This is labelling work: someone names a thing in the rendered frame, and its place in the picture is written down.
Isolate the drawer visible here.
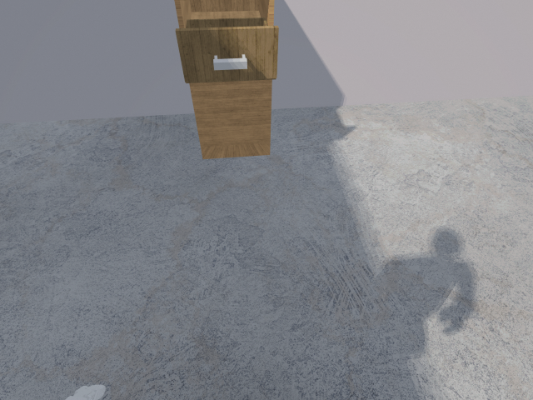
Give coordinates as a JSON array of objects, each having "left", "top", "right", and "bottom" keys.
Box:
[{"left": 176, "top": 17, "right": 279, "bottom": 83}]

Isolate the cabinet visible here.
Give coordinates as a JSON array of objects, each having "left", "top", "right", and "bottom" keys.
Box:
[{"left": 174, "top": 0, "right": 274, "bottom": 159}]

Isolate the handle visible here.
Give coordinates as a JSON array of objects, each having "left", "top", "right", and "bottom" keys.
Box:
[{"left": 213, "top": 54, "right": 247, "bottom": 70}]

